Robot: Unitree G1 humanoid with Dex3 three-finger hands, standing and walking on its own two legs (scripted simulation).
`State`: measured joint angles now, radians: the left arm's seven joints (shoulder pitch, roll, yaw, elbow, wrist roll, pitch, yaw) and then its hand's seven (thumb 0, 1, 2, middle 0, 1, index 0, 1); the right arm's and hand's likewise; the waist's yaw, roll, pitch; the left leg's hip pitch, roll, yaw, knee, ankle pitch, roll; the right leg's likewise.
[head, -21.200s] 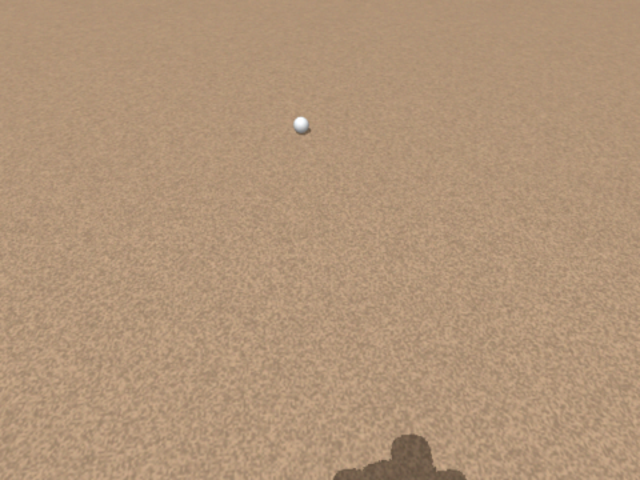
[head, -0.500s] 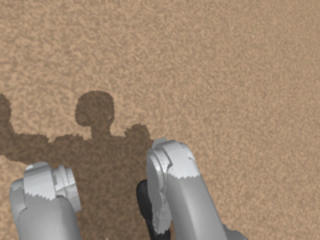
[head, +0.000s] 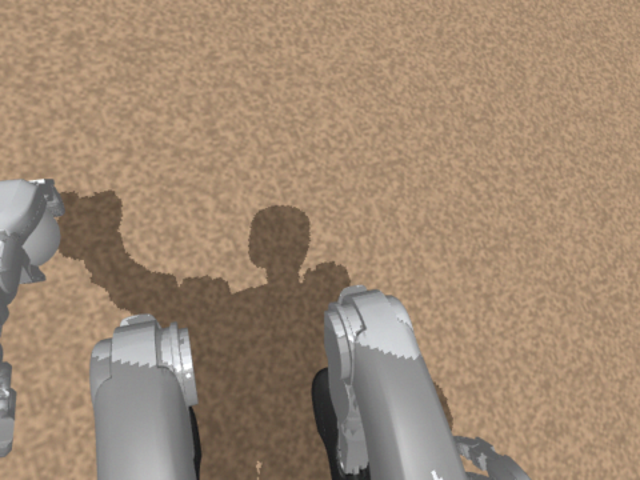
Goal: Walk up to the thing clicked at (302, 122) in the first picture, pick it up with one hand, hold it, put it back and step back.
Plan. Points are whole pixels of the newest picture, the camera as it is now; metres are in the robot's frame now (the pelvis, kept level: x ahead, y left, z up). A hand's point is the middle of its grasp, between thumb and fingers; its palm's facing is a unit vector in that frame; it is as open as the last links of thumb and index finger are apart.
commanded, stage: lift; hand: left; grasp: from above
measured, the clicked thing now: (18, 235) +0.44 +0.32 -0.18
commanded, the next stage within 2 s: hold in 1.76 s
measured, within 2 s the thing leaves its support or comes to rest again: neither
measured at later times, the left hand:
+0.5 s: hand out of the picture +0.41 +0.31 -0.08, palm faces -0.46 -0.10 -0.88, open 10.2 cm
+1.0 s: hand out of the picture +0.35 +0.30 +0.11, palm faces -0.41 -0.14 -0.90, open 10.2 cm
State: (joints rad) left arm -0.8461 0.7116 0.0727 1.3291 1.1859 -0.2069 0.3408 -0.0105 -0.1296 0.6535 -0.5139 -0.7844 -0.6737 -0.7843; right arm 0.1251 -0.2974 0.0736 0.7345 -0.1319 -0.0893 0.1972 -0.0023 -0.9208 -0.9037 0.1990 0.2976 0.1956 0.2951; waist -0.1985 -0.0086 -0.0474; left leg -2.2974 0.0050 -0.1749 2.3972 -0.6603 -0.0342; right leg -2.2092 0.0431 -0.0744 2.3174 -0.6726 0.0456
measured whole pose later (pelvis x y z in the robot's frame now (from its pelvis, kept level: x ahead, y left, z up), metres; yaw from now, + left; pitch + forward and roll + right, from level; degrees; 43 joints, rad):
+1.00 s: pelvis +0.01 +0.00 +0.20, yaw +6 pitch +28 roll -4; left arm -0.39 0.52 -0.07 0.67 1.00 -0.01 0.10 -0.01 -0.14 0.69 -0.51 -0.77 -0.67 -0.80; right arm 0.15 -0.24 -0.02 0.67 0.02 0.02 0.01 0.00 -0.92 -0.90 0.20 0.30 0.20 0.30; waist -0.08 0.04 -0.19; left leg -1.65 0.02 -0.08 1.75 -0.60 -0.01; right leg -1.59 0.01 -0.02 1.70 -0.61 0.03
